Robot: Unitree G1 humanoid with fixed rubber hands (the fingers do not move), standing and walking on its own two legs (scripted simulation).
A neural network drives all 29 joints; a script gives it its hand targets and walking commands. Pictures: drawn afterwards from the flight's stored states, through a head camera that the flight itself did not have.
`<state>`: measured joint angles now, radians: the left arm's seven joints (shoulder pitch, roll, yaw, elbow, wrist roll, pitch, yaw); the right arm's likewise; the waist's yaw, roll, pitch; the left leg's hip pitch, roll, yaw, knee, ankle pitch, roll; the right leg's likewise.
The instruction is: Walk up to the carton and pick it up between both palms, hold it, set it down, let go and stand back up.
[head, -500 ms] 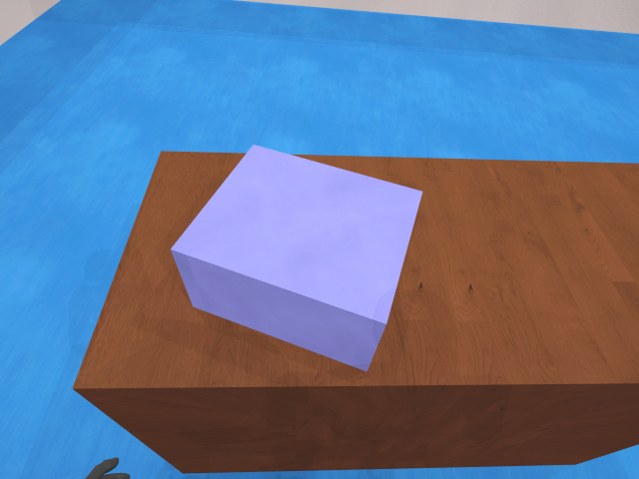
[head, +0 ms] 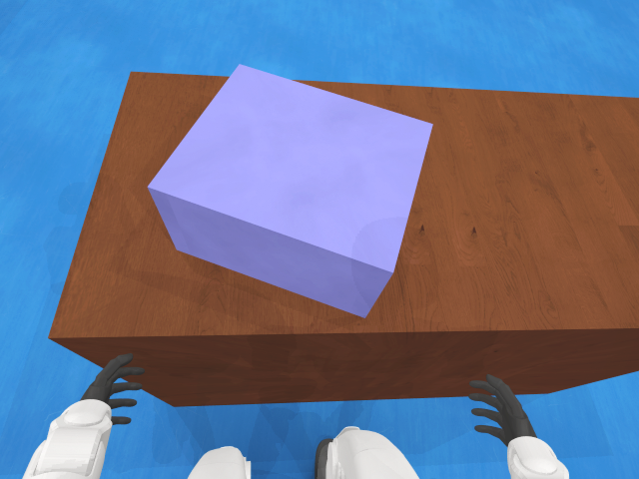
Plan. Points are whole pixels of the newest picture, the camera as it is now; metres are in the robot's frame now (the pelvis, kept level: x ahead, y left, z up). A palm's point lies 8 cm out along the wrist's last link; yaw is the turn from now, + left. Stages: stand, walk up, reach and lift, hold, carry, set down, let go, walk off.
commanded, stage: reach and lift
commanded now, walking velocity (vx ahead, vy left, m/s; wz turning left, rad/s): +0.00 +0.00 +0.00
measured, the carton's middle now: (301, 188) +0.47 +0.00 +0.02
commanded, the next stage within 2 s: none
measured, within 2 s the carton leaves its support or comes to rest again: neither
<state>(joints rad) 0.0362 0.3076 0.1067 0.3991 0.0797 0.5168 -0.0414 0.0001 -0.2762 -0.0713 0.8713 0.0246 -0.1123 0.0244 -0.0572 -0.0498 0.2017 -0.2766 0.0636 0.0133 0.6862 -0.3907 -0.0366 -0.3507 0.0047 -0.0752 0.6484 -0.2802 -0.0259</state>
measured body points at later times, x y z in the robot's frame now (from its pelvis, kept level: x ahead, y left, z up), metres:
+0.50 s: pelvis -0.01 +0.03 +0.01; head -0.01 +0.03 +0.46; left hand +0.17 +0.29 -0.05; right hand +0.11 -0.24 -0.06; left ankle -0.02 +0.14 -0.72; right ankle +0.04 -0.10 -0.72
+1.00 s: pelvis +0.02 +0.03 +0.02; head +0.05 +0.05 +0.47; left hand +0.19 +0.31 -0.01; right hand +0.17 -0.20 +0.00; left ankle -0.02 +0.14 -0.72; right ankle +0.04 -0.10 -0.72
